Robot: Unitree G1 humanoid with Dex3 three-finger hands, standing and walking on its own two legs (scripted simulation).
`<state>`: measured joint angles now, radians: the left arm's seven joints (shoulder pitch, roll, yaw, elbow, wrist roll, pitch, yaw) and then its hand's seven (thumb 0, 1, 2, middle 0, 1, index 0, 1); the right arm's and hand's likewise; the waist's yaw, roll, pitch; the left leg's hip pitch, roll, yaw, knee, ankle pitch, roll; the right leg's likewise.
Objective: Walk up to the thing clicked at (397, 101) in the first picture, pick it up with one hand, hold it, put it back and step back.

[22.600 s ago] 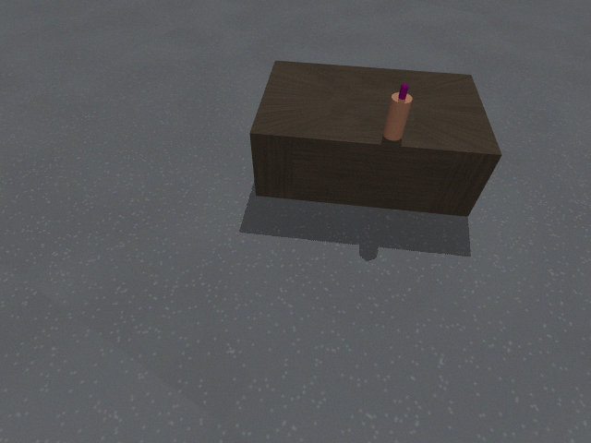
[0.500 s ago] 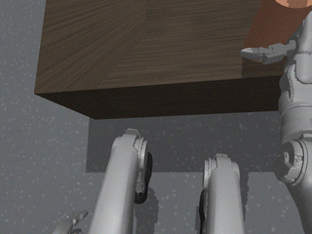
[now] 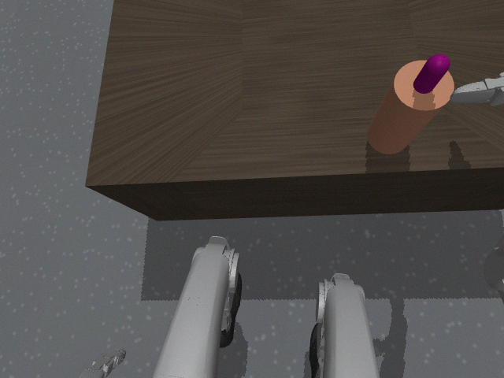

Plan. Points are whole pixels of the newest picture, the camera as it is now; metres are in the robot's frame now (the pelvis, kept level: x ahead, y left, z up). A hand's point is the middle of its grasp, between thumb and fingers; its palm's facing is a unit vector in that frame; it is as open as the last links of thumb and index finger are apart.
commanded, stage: rise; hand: right
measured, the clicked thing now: (409, 105) +0.55 -0.14 -0.04
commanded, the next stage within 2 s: home in 0.04 s
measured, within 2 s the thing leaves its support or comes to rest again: neither
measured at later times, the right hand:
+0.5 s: hand out of the picture +0.50 -0.27 +0.11, palm faces +0.18 +0.89 -0.41, open 17.5 cm
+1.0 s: hand out of the picture +0.30 -0.16 +0.14, palm faces +0.09 +0.96 -0.27, open 17.2 cm
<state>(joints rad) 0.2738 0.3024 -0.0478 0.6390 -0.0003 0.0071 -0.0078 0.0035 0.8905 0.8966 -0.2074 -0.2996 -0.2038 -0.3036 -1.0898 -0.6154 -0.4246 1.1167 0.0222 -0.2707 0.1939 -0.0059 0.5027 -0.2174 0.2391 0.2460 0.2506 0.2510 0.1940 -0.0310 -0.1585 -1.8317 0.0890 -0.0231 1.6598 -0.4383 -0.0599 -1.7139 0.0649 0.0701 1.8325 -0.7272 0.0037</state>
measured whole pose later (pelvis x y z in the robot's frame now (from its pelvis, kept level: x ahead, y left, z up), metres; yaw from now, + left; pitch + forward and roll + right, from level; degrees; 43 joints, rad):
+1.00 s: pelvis +0.09 +0.03 +0.22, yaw +1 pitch +9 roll +1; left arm 0.24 0.22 -0.02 0.57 -0.05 0.02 0.11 0.01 0.90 0.90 -0.21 -0.30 -0.21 -0.30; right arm 0.21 -0.21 -0.01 0.38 0.04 0.14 -0.11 -0.01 0.50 -0.08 0.06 0.06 0.06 0.06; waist 0.01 -0.04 -0.11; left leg -0.62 0.02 0.04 0.81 -0.33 -0.02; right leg -0.48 -0.04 0.07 0.86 -0.53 0.04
